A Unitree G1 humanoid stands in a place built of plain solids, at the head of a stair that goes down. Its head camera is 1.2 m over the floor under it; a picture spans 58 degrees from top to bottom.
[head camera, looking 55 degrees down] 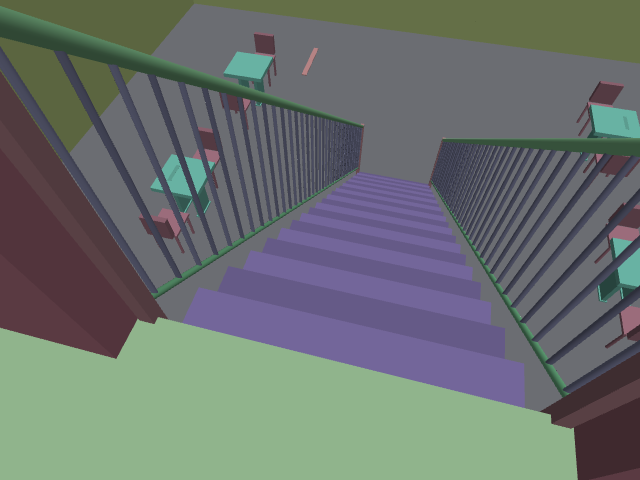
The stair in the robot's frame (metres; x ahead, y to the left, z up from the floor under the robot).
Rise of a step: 0.18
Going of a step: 0.21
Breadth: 1.14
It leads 14 degrees to the right of straight ahead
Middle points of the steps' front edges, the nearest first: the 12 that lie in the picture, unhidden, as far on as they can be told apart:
0.42 -0.06 0.00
0.62 -0.11 -0.18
0.82 -0.16 -0.36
1.02 -0.22 -0.54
1.22 -0.27 -0.72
1.43 -0.32 -0.90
1.63 -0.37 -1.08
1.83 -0.42 -1.26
2.03 -0.47 -1.44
2.23 -0.52 -1.62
2.43 -0.58 -1.80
2.64 -0.63 -1.98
